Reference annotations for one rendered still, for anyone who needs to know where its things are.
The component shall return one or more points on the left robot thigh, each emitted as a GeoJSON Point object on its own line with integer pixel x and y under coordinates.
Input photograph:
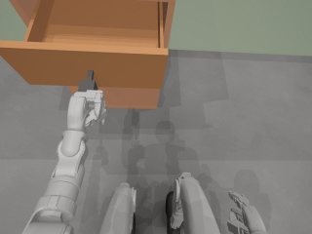
{"type": "Point", "coordinates": [121, 206]}

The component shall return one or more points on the cabinet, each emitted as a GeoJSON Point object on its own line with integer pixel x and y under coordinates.
{"type": "Point", "coordinates": [115, 97]}

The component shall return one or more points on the left robot upper arm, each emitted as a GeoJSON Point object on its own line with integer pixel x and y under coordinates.
{"type": "Point", "coordinates": [49, 228]}

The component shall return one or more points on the handle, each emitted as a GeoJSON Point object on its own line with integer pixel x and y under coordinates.
{"type": "Point", "coordinates": [89, 84]}

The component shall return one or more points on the robot right foot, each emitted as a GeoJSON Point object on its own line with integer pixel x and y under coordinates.
{"type": "Point", "coordinates": [169, 212]}

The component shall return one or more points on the left robot forearm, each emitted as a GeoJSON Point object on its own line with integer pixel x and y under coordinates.
{"type": "Point", "coordinates": [58, 203]}

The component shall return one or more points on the robot right hand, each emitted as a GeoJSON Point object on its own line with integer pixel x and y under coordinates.
{"type": "Point", "coordinates": [246, 221]}

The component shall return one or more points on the robot left hand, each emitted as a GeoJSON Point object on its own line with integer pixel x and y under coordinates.
{"type": "Point", "coordinates": [82, 104]}

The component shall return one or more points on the drawer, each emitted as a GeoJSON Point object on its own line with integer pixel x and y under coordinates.
{"type": "Point", "coordinates": [121, 41]}

